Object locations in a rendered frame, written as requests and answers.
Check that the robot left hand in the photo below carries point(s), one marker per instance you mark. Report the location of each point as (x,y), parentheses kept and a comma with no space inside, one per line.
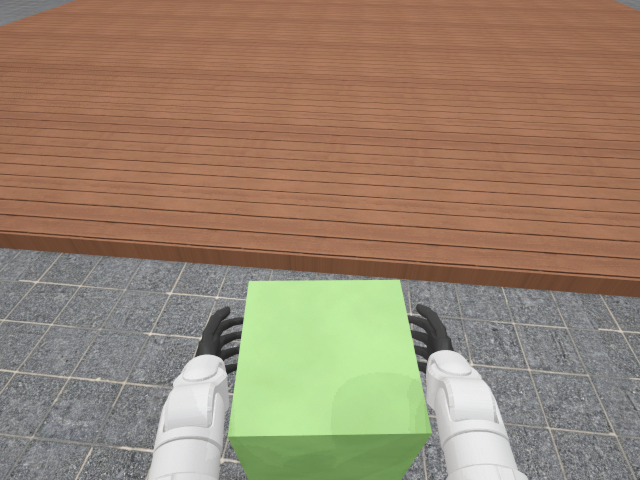
(212,341)

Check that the carton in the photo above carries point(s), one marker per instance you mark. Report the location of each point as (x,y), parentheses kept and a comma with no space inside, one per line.
(327,384)

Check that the robot left forearm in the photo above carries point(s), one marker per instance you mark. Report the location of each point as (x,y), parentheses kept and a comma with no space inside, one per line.
(189,439)

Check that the robot right forearm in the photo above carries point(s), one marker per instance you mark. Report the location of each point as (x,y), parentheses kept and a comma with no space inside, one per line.
(471,430)

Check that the robot right hand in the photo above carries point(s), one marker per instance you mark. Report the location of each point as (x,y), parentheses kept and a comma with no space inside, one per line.
(435,339)

